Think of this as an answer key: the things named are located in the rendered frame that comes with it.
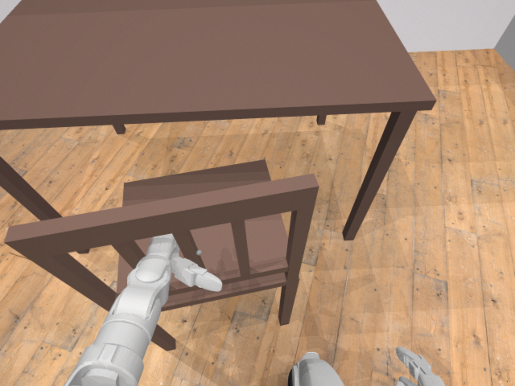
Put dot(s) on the right robot thigh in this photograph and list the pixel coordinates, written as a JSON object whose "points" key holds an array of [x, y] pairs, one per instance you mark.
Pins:
{"points": [[315, 372]]}

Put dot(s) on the robot right hand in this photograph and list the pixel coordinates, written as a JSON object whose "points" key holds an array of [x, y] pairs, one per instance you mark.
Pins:
{"points": [[420, 369]]}

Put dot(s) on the robot left hand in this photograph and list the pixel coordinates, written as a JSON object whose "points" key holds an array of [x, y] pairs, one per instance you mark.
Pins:
{"points": [[185, 270]]}

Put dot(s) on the table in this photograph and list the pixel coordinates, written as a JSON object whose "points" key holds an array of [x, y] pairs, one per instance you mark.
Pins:
{"points": [[66, 63]]}

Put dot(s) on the right robot shin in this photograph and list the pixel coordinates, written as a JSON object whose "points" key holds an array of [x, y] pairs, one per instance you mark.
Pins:
{"points": [[310, 355]]}

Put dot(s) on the chair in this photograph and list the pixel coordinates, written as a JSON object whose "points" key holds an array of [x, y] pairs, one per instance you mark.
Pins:
{"points": [[231, 213]]}

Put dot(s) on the left robot forearm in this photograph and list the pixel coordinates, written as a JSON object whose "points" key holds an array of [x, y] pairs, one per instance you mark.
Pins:
{"points": [[116, 356]]}

